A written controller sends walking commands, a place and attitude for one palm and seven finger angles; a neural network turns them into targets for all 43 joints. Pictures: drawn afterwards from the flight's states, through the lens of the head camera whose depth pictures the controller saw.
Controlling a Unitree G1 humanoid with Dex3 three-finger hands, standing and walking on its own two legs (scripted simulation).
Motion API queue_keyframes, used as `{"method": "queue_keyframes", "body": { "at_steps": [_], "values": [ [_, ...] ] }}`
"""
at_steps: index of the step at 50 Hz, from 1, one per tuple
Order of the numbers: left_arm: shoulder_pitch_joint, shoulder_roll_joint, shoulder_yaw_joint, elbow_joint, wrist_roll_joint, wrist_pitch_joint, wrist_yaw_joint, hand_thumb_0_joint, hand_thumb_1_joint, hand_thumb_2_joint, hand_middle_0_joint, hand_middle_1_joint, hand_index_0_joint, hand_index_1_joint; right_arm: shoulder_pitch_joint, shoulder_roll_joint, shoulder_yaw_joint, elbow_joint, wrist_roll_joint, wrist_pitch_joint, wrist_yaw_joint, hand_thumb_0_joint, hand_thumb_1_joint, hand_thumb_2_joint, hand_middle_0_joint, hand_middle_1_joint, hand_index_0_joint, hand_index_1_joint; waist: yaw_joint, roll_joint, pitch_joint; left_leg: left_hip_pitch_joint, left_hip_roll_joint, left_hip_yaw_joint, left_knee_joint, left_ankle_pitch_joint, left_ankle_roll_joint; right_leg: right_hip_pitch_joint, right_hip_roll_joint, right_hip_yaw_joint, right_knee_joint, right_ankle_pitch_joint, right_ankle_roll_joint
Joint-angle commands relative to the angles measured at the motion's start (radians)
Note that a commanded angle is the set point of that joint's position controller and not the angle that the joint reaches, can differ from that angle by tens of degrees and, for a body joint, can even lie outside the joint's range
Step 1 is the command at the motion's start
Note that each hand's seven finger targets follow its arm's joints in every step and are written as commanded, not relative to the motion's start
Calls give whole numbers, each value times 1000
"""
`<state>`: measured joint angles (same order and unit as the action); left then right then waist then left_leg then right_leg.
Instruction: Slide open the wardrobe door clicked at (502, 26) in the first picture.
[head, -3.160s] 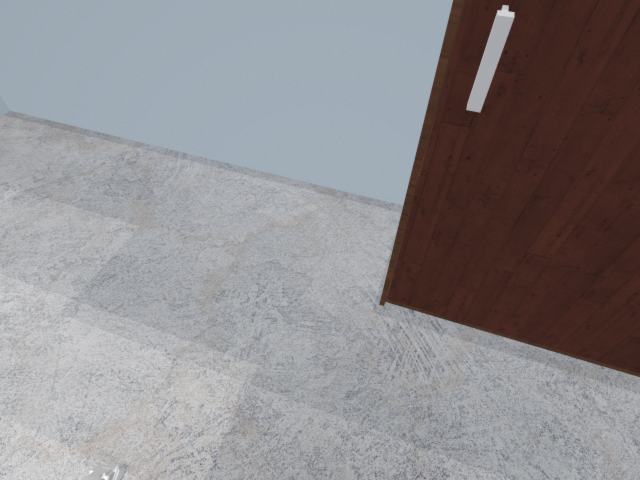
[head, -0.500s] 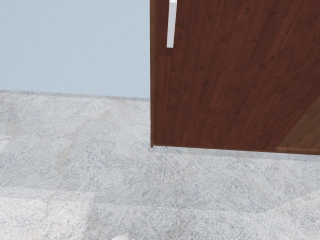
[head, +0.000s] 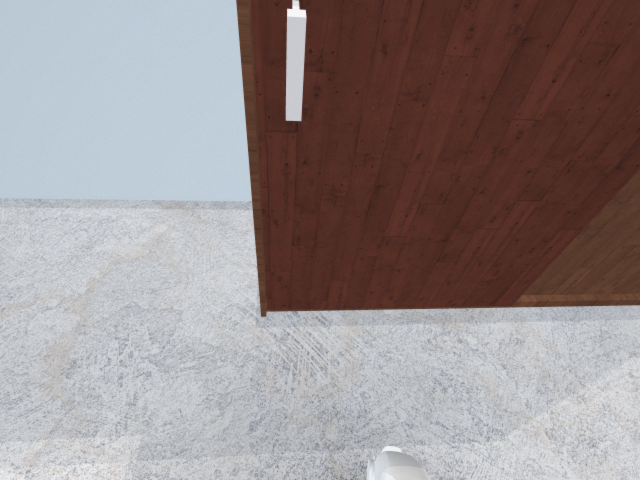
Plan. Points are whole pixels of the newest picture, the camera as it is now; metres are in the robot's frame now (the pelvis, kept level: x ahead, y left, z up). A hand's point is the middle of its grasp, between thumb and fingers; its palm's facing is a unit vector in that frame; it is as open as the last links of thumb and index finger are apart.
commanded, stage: take the last steps up to it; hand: left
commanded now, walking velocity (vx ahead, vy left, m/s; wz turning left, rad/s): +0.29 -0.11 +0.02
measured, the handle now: (294, 62) +0.70 +0.06 +0.16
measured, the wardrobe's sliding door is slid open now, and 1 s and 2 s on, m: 0.00 0.00 0.00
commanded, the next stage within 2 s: come to a stop and stand still in 0.28 s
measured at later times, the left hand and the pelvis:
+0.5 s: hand (239, 451) +0.20 +0.11 -0.20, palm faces +0.11 -0.98 -0.16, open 7.2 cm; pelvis +0.19 -0.06 -0.02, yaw +3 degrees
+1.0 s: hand (265, 450) +0.19 +0.07 -0.17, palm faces +0.13 -0.95 -0.28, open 7.3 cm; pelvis +0.18 -0.12 -0.01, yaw +3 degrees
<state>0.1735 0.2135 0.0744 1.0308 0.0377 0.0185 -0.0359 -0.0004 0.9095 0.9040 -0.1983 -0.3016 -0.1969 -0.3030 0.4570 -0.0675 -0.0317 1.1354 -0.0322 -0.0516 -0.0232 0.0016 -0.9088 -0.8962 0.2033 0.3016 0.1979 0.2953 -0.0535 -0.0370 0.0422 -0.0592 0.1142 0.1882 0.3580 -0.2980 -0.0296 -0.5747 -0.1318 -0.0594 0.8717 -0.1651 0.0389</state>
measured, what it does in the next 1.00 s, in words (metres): walks ahead: right foot, then left foot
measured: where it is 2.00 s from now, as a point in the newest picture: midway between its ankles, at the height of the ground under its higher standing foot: outside the picture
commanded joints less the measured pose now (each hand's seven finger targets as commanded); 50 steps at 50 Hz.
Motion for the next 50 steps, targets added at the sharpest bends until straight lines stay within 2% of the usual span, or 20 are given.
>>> {"method": "queue_keyframes", "body": {
  "at_steps": [1, 3, 5, 6, 7, 11, 13, 19, 22, 24, 26, 28, 33, 39, 40, 41, 42, 43, 47, 50],
  "values": [
    [-111, -24, -13, -78, -10, -34, -5, 0, 900, 900, -200, -300, -200, -300, 79, -202, -51, -17, -7, -11, -7, 0, -900, -900, 200, 300, 200, 300, -17, 218, 96, -54, 210, -126, -123, 261, 131, 43, 38, -70, -203, -40, -23],
    [-55, -10, -3, -60, -12, -47, -4, 0, 900, 900, -200, -300, -200, -300, 53, -218, -58, -19, -6, -6, -6, 0, -900, -900, 200, 300, 200, 300, 19, 196, 42, -71, 201, -125, -50, 296, 117, 197, 74, -93, -292, -43, -44],
    [199, 63, 16, 27, -8, -69, 8, 0, 900, 900, -200, -300, -200, -300, 37, -205, -59, -13, 8, -6, 3, 0, -900, -900, 200, 300, 200, 300, 133, 98, -101, -162, 126, -44, 264, 367, 62, 564, 88, -88, -390, 4, -77],
    [329, 174, 45, 67, -2, -84, 24, 0, 900, 900, -200, -300, -200, -300, 84, -135, -42, -25, 20, -6, 14, 0, -900, -900, 200, 300, 200, 300, 173, -170, -227, -414, 32, 8, 575, 29, 28, 833, -163, 192, -453, -59, -148],
    [385, 241, 50, 75, -20, -82, 37, 0, 900, 900, -200, -300, -200, -300, 29, -108, -25, -78, 29, 2, 9, 0, -900, -900, 200, 300, 200, 300, 171, -227, -250, -548, -58, -90, 840, -323, 28, 829, -328, 465, -555, 62, -212],
    [106, 50, 0, 21, -17, -78, 55, 0, 900, 900, -200, -300, -200, -300, -77, -108, -40, -76, 6, 21, 11, 0, -900, -900, 200, 300, 200, 300, 62, -40, -29, -518, 58, -164, 894, -82, 34, 395, -201, 163, -627, -13, -197],
    [64, 7, -5, 3, -5, -87, 62, 0, 900, 900, -200, -300, -200, -300, -17, -77, -36, -64, 0, 39, 14, 0, -900, -900, 200, 300, 200, 300, 7, -63, -14, -441, 56, -137, 770, -64, 17, 297, -168, 60, -644, 72, -190],
    [103, 51, -14, 17, -12, -83, 56, 0, 900, 900, -200, -300, -200, -300, -131, -88, -16, -121, 3, 27, 26, 0, -900, -900, 200, 300, 200, 300, 35, -88, -18, -357, 0, -70, 386, -20, 13, 387, -135, 24, -592, 215, -209],
    [96, 28, -31, 33, -25, -67, 64, 0, 900, 900, -200, -300, -200, -300, -134, -98, 4, -96, 10, 19, 12, 0, -900, -900, 200, 300, 200, 300, 21, -29, -29, -154, -18, -83, 118, 246, 3, 376, -71, -21, -462, 365, -142],
    [164, 0, -42, 32, -31, -51, 73, 0, 900, 900, -200, -300, -200, -300, -116, -198, -5, -88, 12, 11, -1, 0, -900, -900, 200, 300, 200, 300, 40, 158, -103, 19, 128, -206, 111, 850, 71, 330, 10, -41, -394, 128, -41],
    [204, 21, -42, 39, -30, -28, 83, 0, 900, 900, -200, -300, -200, -300, -184, -235, -12, -98, 28, 24, -21, 0, -900, -900, 200, 300, 200, 300, 52, 317, -89, 19, 212, -272, 72, 1073, 155, 321, 45, -48, -319, -159, -4],
    [189, 53, -31, 23, -30, -11, 82, 0, 900, 900, -200, -300, -200, -300, -208, -244, -21, -106, 26, 36, -33, 0, -900, -900, 200, 300, 200, 300, 45, 295, -56, 57, 234, -275, 44, 1181, 194, 234, 50, 2, -170, -324, -7],
    [160, 28, -5, -25, -20, 6, 78, 0, 900, 900, -200, -300, -200, -300, -279, -290, -66, -158, 13, 70, -28, 0, -900, -900, 200, 300, 200, 300, 36, 170, -142, 95, 255, -234, 79, 991, 236, 127, 75, 43, 48, -386, -12],
    [284, 6, -1, -25, -10, -1, 73, 0, 900, 900, -200, -300, -200, -300, -389, -258, -72, -197, 14, 83, 1, 0, -900, -900, 200, 300, 200, 300, 116, 111, -137, -218, 140, -141, 144, 317, 119, 400, 69, -11, -318, -31, -14],
    [274, 59, 1, -34, 0, -12, 76, 0, 900, 900, -200, -300, -200, -300, -363, -204, -66, -198, 22, 86, 9, 0, -900, -900, 200, 300, 200, 300, 111, -64, -103, -285, 31, -90, 262, 49, 55, 394, -26, 118, -481, 50, -33],
    [201, 144, 5, -63, 5, -19, 77, 0, 900, 900, -200, -300, -200, -300, -334, -134, -56, -218, 26, 96, 19, 0, -900, -900, 200, 300, 200, 300, 81, -294, -34, -369, -91, -68, 414, -222, 7, 301, -229, 365, -608, 44, -123],
    [190, 174, 8, -90, 0, -14, 75, 0, 900, 900, -200, -300, -200, -300, -343, -164, -58, -223, 19, 110, 23, 0, -900, -900, 200, 300, 200, 300, 105, -172, -24, -314, -89, -159, 538, -268, 13, 187, -287, 375, -648, -37, -197],
    [146, 179, 15, -89, 1, -17, 76, 0, 900, 900, -200, -300, -200, -300, -359, -157, -59, -218, 14, 120, 23, 0, -900, -900, 200, 300, 200, 300, 92, -206, 7, -358, -87, -193, 634, -232, 18, 164, -265, 410, -659, -105, -205],
    [106, 139, 16, -88, -6, -24, 84, 0, 900, 900, -200, -300, -200, -300, -279, -206, -59, -175, 6, 109, 31, 0, -900, -900, 200, 300, 200, 300, 79, -134, -9, -468, -68, -215, 758, -68, -9, 329, -210, 261, -590, 39, -173],
    [159, 151, 20, -74, -5, -27, 88, 0, 900, 900, -200, -300, -200, -300, -284, -202, -49, -184, 5, 105, 32, 0, -900, -900, 200, 300, 200, 300, 110, -112, -44, -476, -73, -207, 689, -73, -27, 425, -218, 257, -570, 99, -185]
  ]
}}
